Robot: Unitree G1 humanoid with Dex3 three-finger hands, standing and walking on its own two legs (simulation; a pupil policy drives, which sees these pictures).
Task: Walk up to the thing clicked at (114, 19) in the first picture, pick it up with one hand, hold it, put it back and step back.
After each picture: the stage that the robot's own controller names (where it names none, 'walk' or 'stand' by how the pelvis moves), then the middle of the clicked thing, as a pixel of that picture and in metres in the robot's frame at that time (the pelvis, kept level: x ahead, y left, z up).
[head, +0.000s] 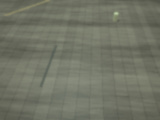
stand; (115, 16) +2.14 -0.55 -0.72
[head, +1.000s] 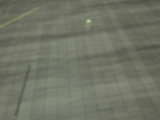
walk; (88, 24) +2.06 -0.03 -0.69
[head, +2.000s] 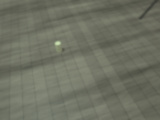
walk; (58, 46) +1.45 +0.30 -0.71
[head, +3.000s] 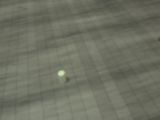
walk; (62, 76) +0.98 +0.26 -0.72
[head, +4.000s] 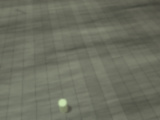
walk; (63, 106) +0.64 +0.19 -0.69
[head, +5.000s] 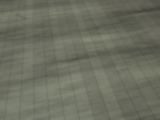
stand; out of the picture +0.47 +0.17 -0.69
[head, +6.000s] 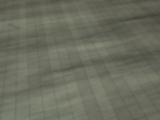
stand; out of the picture +0.42 +0.18 -0.72
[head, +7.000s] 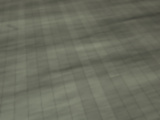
stand; out of the picture +0.42 +0.19 -0.73
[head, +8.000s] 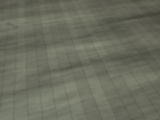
stand; out of the picture +0.42 +0.19 -0.73
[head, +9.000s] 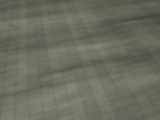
stand; out of the picture +0.42 +0.18 -0.73
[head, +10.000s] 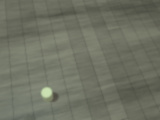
go down; (47, 94) +0.46 +0.17 -0.55
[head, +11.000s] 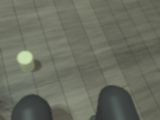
go down; (26, 62) +0.51 +0.20 -0.32
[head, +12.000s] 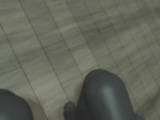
close in; out of the picture +0.50 +0.25 -0.24
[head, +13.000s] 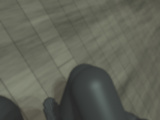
close; out of the picture +0.49 +0.27 -0.23
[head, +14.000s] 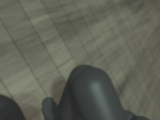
lift; out of the picture +0.47 +0.24 -0.24
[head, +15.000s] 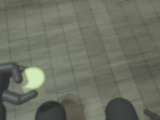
lift; (34, 85) +0.34 +0.17 -0.05
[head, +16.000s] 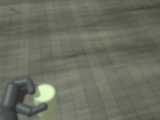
hold; (45, 103) +0.31 +0.14 +0.00
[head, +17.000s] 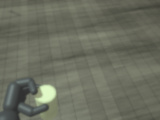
hold; (47, 103) +0.32 +0.14 +0.00
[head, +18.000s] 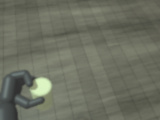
crouch; (42, 94) +0.35 +0.14 -0.05
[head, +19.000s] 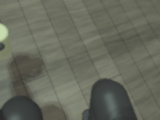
lower; out of the picture +0.51 +0.19 -0.09
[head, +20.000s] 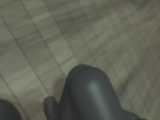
lower; out of the picture +0.46 +0.25 -0.24
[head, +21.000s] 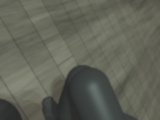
lower; out of the picture +0.46 +0.25 -0.24
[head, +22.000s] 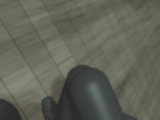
lower; out of the picture +0.46 +0.25 -0.24
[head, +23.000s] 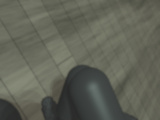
lower; out of the picture +0.46 +0.25 -0.24
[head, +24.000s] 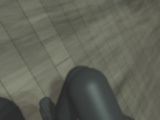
open; out of the picture +0.46 +0.23 -0.25
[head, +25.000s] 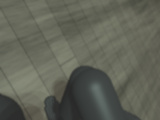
stand; out of the picture +0.46 +0.22 -0.25
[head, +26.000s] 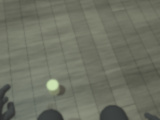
walk; (53, 87) +0.46 +0.14 -0.47
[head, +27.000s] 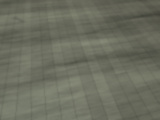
stand; out of the picture +0.41 +0.12 -0.66
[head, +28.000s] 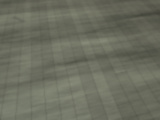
stand; out of the picture +0.41 +0.12 -0.67
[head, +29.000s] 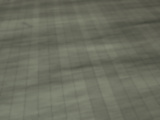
stand; out of the picture +0.42 +0.11 -0.71
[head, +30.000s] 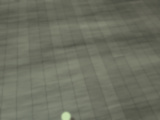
walk; (66, 118) +0.45 +0.09 -0.70
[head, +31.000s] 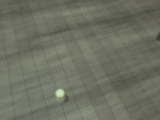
walk; (60, 96) +0.61 +0.15 -0.70
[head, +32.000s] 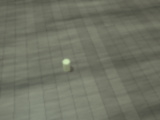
walk; (66, 65) +0.96 +0.15 -0.69
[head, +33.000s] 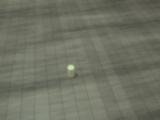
stand; (71, 71) +1.04 +0.12 -0.71
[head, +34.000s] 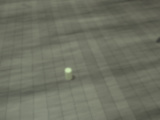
stand; (68, 73) +1.05 +0.13 -0.73
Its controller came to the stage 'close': yes
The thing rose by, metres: 0.71
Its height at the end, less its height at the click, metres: +0.00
